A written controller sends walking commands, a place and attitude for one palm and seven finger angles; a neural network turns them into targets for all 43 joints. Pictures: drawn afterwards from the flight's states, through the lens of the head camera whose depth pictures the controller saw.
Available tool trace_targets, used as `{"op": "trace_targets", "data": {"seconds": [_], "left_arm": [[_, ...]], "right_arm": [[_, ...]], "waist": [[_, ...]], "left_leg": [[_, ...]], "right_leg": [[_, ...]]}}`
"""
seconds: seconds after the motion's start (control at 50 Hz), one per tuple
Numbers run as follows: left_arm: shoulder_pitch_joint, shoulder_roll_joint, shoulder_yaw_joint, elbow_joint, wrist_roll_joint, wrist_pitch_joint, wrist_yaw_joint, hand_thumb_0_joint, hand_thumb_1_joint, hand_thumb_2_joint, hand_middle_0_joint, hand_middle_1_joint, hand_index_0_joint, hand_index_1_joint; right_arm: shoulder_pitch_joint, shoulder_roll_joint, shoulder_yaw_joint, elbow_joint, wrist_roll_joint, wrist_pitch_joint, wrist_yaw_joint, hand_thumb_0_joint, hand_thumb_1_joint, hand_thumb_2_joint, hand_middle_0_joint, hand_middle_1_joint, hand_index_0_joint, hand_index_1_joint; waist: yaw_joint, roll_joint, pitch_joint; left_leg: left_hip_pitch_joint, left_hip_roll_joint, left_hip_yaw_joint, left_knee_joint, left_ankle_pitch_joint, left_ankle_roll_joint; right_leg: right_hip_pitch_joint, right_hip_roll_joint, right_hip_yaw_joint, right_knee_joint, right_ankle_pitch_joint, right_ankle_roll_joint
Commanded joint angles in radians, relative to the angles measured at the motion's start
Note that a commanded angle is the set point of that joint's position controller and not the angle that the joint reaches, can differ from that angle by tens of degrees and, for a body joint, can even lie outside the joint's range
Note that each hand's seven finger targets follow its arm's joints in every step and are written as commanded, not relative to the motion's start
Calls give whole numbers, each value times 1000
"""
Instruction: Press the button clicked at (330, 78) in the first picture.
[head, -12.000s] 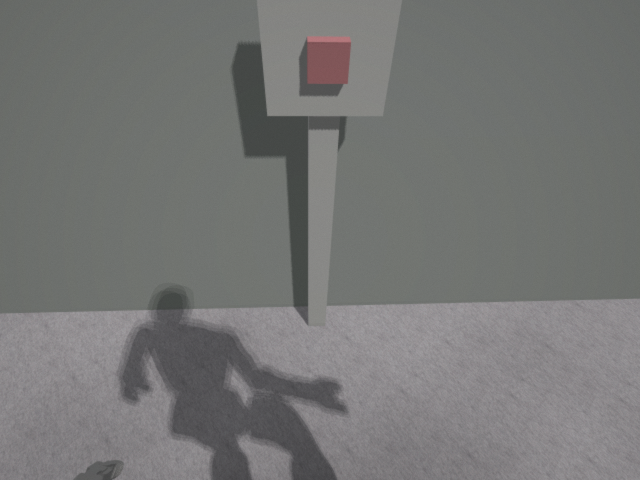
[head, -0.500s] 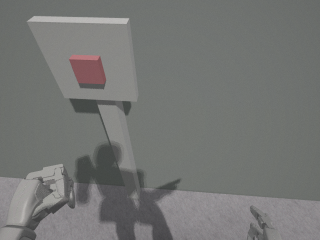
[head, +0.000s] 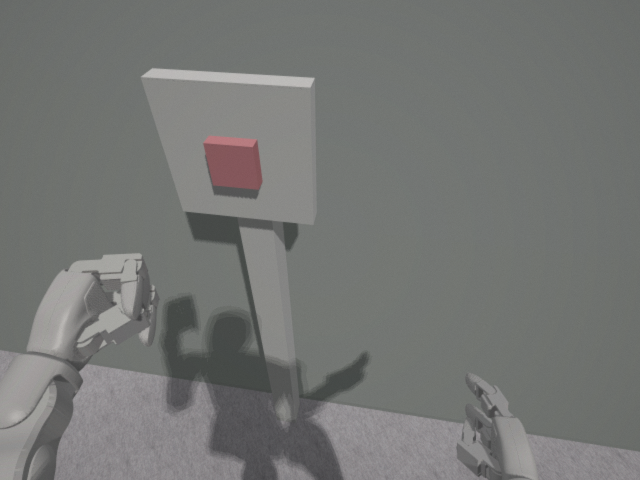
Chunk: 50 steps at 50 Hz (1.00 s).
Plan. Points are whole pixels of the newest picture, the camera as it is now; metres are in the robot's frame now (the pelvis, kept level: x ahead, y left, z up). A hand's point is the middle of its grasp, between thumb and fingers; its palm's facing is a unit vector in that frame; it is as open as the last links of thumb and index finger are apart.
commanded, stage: raise the hand and make a fist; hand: left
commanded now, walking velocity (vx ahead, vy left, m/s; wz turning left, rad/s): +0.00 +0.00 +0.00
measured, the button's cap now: (235, 161) +0.45 +0.17 +0.20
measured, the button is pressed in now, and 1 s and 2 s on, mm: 0 0 0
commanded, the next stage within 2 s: aim a knuckle at the button in 0.54 s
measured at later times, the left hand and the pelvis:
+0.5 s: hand (153, 297) +0.23 +0.19 +0.19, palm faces +0.01 -0.99 -0.13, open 3.1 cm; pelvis -0.01 -0.02 +0.00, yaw +0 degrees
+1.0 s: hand (182, 271) +0.27 +0.18 +0.18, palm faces +0.00 -1.00 -0.09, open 3.1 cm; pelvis -0.01 -0.03 +0.00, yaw +0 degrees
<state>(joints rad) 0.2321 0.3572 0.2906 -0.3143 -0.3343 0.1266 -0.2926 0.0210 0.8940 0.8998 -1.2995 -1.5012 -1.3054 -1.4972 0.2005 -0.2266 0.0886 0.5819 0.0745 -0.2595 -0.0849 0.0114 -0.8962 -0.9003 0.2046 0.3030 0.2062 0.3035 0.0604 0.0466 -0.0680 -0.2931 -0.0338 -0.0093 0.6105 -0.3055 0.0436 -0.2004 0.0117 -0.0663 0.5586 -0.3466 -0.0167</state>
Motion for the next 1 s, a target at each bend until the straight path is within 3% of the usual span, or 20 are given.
{"op": "trace_targets", "data": {"seconds": [0.0, 0.12, 0.18, 0.24, 0.28, 0.32, 0.36, 0.4, 0.46, 0.48, 0.54, 0.56, 0.72, 0.76, 0.78, 0.8, 0.84, 0.88, 0.98], "left_arm": [[-243, 190, 123, -188, -29, 9, -4, 0, 900, 900, -1300, -1500, -1300, -1500], [-356, 228, 152, -226, -37, 69, -9, 0, 900, 900, -1300, -1500, -1300, -1500], [-260, 196, 157, -127, -51, 107, -20, 0, 900, 900, -1300, -1500, -1300, -1500], [-288, 191, 137, -175, -41, 125, -15, 0, 900, 900, -1300, -1500, -1300, -1500], [-300, 201, 139, -212, -34, 117, -3, 0, 900, 900, -1300, -1500, -1300, -1500], [-312, 221, 153, -259, -26, 95, 8, 0, 900, 900, -1300, -1500, -1300, -1500], [-316, 225, 158, -266, -23, 76, 17, 0, 900, 900, -1300, -1500, -1300, -1500], [-307, 227, 169, -232, -29, 67, 21, 0, 900, 900, -1300, -1500, -1300, -1500], [-325, 211, 144, -213, -24, 64, 21, 0, 900, 900, -1300, -1500, -1300, -1500], [-318, 207, 143, -196, -26, 69, 20, 0, 900, 900, -1300, -1500, -1300, -1500], [-310, 206, 142, -177, -33, 77, 7, 0, 900, 900, -1300, -1500, -1300, -1500], [-313, 209, 136, -190, -30, 74, 3, 0, 900, 900, -1300, -1500, -1300, -1500], [-382, 246, 174, -108, -33, 54, 5, 0, 900, 900, -1300, -1500, -1300, -1500], [-442, 224, 140, -76, -29, 50, 3, 0, 900, 900, -1300, -1500, -1300, -1500], [-464, 235, 147, -55, -26, 47, 5, 0, 900, 900, -1300, -1500, -1300, -1500], [-467, 235, 146, -34, -22, 45, 3, 0, 900, 900, -1300, -1500, -1300, -1500], [-478, 220, 125, -37, -18, 37, -7, 0, 900, 900, -1300, -1500, -1300, -1500], [-499, 216, 115, -18, -15, 28, -8, 0, 900, 900, -1300, -1500, -1300, -1500], [-522, 217, 117, 12, -8, 21, 5, 0, 900, 900, -1300, -1500, -1300, -1500]], "right_arm": [[-147, -135, -51, -152, 3, -43, -10, 0, -900, -900, 200, 300, 200, 300], [-181, -134, -45, -153, 9, -35, -12, 0, -900, -900, 200, 300, 200, 300], [-179, -139, -49, -146, 11, -25, -7, 0, -900, -900, 200, 300, 200, 300], [-188, -138, -51, -159, 15, -12, -1, 0, -900, -900, 200, 300, 200, 300], [-192, -136, -52, -164, 12, -12, -3, 0, -900, -900, 200, 300, 200, 300], [-187, -134, -53, -170, 9, -15, -4, 0, -900, -900, 200, 300, 200, 300], [-185, -132, -52, -166, 6, -19, -6, 0, -900, -900, 200, 300, 200, 300], [-181, -135, -53, -157, 5, -21, -10, 0, -900, -900, 200, 300, 200, 300], [-179, -132, -51, -151, 10, -24, -12, 0, -900, -900, 200, 300, 200, 300], [-182, -135, -53, -149, 9, -27, -14, 0, -900, -900, 200, 300, 200, 300], [-185, -137, -53, -151, 12, -30, -16, 0, -900, -900, 200, 300, 200, 300], [-188, -137, -53, -152, 12, -31, -15, 0, -900, -900, 200, 300, 200, 300], [-178, -142, -57, -132, 13, -35, -21, 0, -900, -900, 200, 300, 200, 300], [-179, -140, -54, -131, 14, -34, -24, 0, -900, -900, 200, 300, 200, 300], [-181, -142, -57, -125, 15, -33, -27, 0, -900, -900, 200, 300, 200, 300], [-174, -143, -57, -124, 13, -30, -27, 0, -900, -900, 200, 300, 200, 300], [-180, -138, -56, -136, 15, -32, -27, 0, -900, -900, 200, 300, 200, 300], [-178, -139, -58, -134, 15, -31, -26, 0, -900, -900, 200, 300, 200, 300], [-171, -139, -60, -139, 11, -25, -22, 0, -900, -900, 200, 300, 200, 300]], "waist": [[-9, 19, -82], [-4, 30, -117], [2, -44, -86], [-3, 20, -79], [-4, -2, -76], [-5, 20, -112], [-5, 33, -106], [-8, -10, -93], [-12, 56, -66], [-12, 3, -53], [-13, -27, -58], [-12, 4, -63], [-23, -36, -59], [-30, -11, -49], [-34, -33, -45], [-32, -48, -56], [-25, -1, -92], [-29, -27, -85], [-19, -11, -107]], "left_leg": [[148, 42, -67, -127, 213, -13], [195, 37, -68, -139, 236, -11], [171, 36, -62, -137, 232, -10], [170, 30, -53, -138, 217, -11], [173, 32, -55, -136, 205, -7], [191, 30, -49, -136, 212, -5], [196, 31, -48, -137, 207, -7], [181, 30, -43, -132, 197, -2], [182, 28, -40, -137, 167, -6], [169, 29, -41, -132, 165, -2], [162, 24, -37, -124, 155, 3], [167, 23, -35, -122, 159, 3], [138, 24, -28, -91, 157, 2], [139, 20, -29, -92, 139, 2], [128, 26, -30, -78, 138, 0], [130, 23, -29, -84, 148, 2], [146, 19, -26, -83, 166, 2], [143, 22, -27, -82, 179, 4], [153, 19, -27, -91, 202, 4]], "right_leg": [[-59, 0, -8, -94, 213, -6], [-34, -4, -4, -107, 234, -7], [-34, -2, -1, -118, 244, -3], [-47, -8, 0, -113, 233, -1], [-49, -5, 6, -122, 212, -1], [-38, -9, 7, -117, 217, -1], [-42, -9, 8, -117, 210, 0], [-41, -9, 17, -131, 208, 4], [-59, -13, 21, -138, 180, 4], [-54, -11, 26, -146, 180, 7], [-53, -19, 40, -153, 180, 16], [-51, -21, 43, -149, 184, 15], [-48, -37, 87, -161, 201, 36], [-64, -37, 89, -163, 172, 33], [-58, -45, 115, -172, 180, 41], [-49, -43, 102, -165, 192, 40], [-35, -48, 105, -150, 239, 40], [-34, -43, 97, -147, 256, 40], [-28, -35, 78, -131, 284, 27]]}}
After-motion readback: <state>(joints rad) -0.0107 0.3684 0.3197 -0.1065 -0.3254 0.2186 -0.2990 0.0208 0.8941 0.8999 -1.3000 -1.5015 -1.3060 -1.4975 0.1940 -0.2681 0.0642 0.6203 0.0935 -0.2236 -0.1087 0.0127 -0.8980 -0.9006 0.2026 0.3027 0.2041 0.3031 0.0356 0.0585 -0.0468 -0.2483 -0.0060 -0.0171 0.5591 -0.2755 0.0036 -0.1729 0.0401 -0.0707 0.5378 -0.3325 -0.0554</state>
